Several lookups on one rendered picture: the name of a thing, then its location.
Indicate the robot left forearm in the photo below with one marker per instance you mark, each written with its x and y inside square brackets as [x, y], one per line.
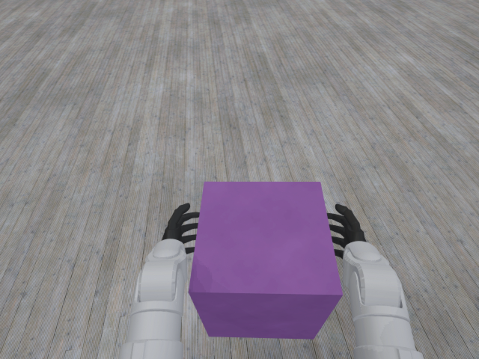
[157, 305]

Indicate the carton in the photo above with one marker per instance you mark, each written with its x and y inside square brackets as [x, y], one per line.
[264, 264]

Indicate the right robot hand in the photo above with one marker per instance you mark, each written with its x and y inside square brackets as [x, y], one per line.
[351, 230]

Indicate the left robot hand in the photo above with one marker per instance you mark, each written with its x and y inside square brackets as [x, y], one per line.
[174, 230]

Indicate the robot right forearm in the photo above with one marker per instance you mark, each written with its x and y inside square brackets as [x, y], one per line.
[378, 305]

